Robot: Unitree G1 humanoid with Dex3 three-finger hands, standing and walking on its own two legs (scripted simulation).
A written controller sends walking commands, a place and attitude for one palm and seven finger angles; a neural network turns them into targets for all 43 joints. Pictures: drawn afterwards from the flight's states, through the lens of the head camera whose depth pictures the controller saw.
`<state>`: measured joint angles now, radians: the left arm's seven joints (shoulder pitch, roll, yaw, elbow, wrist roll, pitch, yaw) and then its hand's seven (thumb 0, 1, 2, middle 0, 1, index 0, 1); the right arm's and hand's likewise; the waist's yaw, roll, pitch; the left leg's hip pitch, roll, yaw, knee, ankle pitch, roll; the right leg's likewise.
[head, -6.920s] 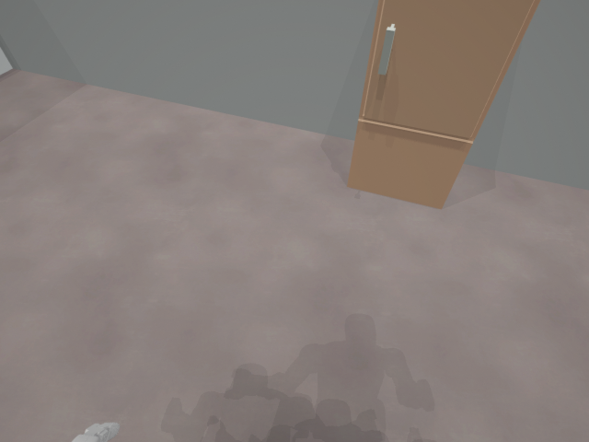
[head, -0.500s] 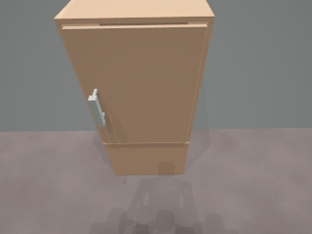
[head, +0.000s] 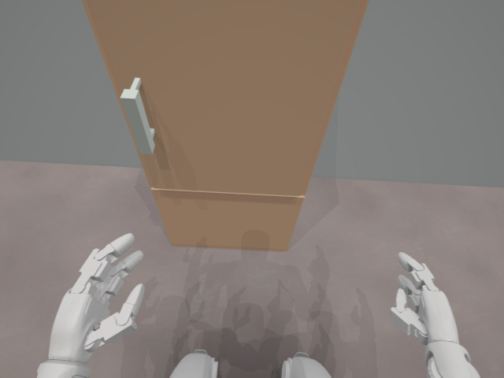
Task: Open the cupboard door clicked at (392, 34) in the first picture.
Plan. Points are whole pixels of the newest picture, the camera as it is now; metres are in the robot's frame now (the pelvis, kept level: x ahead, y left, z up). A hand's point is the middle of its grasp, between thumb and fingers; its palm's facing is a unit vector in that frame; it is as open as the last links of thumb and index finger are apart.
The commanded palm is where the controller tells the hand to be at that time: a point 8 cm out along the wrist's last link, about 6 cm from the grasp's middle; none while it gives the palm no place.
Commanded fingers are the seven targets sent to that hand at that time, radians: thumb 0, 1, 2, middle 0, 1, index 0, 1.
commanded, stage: raise the hand with hooked fingers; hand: left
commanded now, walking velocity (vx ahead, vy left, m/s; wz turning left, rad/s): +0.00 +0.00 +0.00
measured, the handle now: (142, 117) +0.58 +0.28 +0.04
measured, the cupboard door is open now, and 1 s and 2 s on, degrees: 0 0 0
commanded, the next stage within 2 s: move the hooked fingers beside the handle in 1.72 s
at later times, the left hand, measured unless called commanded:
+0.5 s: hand (94, 293) +0.22 +0.24 +0.04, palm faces +0.07 -1.00 -0.06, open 11.3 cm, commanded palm +0.19 +0.29 +0.04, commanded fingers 0.00 -0.15 0.45 -0.28 -0.98 -0.28 -0.98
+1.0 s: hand (68, 266) +0.25 +0.29 +0.04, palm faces +0.06 -1.00 -0.06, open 13.8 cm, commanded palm +0.23 +0.33 +0.05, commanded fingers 0.00 -0.50 0.30 -0.30 -1.20 -0.30 -1.20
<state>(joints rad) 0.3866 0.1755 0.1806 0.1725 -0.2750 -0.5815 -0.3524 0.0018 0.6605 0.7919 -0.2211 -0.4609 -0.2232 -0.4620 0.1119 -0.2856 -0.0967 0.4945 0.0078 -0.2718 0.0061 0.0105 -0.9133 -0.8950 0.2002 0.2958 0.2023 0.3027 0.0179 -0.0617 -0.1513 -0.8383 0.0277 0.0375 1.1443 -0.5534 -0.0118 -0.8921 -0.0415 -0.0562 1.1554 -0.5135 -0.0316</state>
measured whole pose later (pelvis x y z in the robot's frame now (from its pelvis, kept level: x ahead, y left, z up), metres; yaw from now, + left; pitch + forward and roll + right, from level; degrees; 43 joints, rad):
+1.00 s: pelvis -0.01 +0.02 +0.00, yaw +1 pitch +17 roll -3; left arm 0.13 0.35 0.37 0.26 -0.35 -0.38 -0.43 -0.01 -0.46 0.32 -0.30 -1.17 -0.30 -1.17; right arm 0.23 -0.25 0.04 0.51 0.02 -0.21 -0.04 0.01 -0.90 -0.89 0.21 0.30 0.21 0.30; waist 0.01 0.01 -0.13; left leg -0.92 0.03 -0.01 1.17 -0.54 0.02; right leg -0.91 -0.04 -0.10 1.10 -0.47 0.00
